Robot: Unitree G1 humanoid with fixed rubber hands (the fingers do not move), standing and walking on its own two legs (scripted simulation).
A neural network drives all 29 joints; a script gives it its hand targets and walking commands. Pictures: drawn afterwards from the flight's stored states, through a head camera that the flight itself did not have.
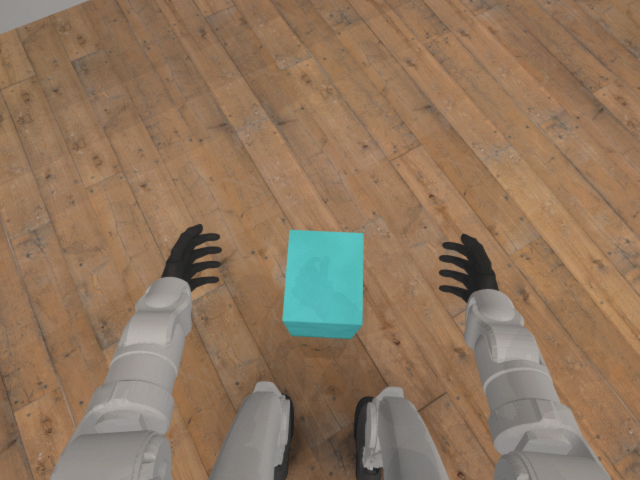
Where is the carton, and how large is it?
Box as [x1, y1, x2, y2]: [282, 230, 363, 338]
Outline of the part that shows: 289,230 282,318 284,324 291,335 350,338 362,324 363,233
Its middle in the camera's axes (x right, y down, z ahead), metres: +0.01 +0.12 +0.96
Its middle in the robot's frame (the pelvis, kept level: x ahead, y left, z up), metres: +0.45 +0.02 -0.54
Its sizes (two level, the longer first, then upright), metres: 0.199 0.163 0.292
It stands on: the floor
